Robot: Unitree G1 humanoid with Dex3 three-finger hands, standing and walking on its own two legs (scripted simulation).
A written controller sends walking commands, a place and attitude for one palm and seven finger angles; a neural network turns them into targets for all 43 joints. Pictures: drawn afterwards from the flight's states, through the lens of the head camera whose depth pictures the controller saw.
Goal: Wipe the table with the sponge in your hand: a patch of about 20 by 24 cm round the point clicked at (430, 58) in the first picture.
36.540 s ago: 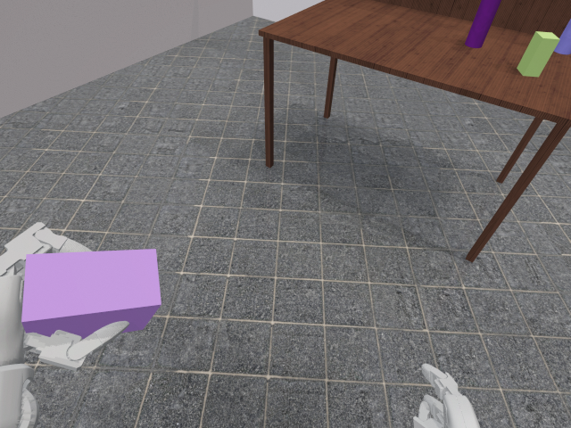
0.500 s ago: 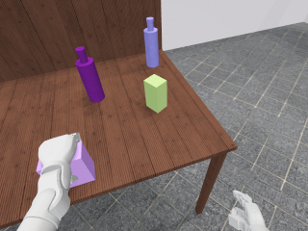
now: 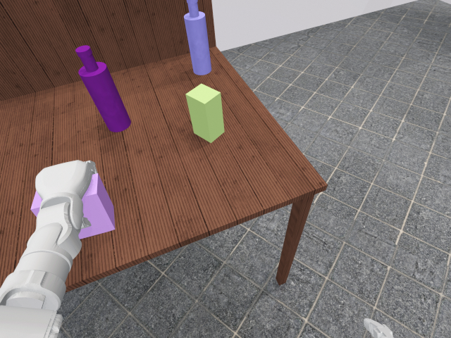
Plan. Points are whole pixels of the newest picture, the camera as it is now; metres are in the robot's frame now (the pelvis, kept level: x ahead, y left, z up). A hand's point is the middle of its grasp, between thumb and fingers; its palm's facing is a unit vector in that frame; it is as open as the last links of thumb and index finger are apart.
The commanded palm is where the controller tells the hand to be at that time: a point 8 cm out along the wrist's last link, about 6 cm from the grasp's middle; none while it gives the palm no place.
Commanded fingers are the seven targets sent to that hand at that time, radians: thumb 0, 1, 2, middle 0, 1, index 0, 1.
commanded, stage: wipe forward along the middle lane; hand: left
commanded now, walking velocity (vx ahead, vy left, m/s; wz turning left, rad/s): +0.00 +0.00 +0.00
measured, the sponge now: (81, 214) +0.33 +0.33 +0.00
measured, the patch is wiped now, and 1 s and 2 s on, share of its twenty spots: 1.00 1.00 1.00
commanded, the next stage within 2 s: slide back across to the first lane in 0.84 s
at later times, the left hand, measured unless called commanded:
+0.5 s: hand (77, 177) +0.40 +0.35 +0.05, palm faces -0.16 +0.03 -0.99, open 9.8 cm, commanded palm +0.40 +0.35 +0.07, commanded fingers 0.00 0.10 1.30 -1.20 -1.60 -1.20 -1.60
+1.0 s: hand (73, 157) +0.45 +0.38 +0.05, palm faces -0.16 +0.01 -0.99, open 9.8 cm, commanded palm +0.44 +0.37 +0.08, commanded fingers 0.00 0.10 1.30 -1.20 -1.60 -1.20 -1.60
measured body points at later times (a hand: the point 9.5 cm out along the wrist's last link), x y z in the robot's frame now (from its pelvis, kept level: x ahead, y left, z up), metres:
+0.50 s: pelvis -0.01 -0.01 -0.01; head +0.07 -0.03 +0.43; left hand +0.40 +0.34 +0.10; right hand +0.06 -0.29 -0.15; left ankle +0.00 +0.13 -0.72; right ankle +0.06 -0.09 -0.73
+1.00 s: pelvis +0.01 +0.03 -0.01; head +0.11 +0.02 +0.43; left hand +0.46 +0.38 +0.10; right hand +0.05 -0.25 -0.14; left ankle +0.00 +0.13 -0.73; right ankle +0.06 -0.09 -0.73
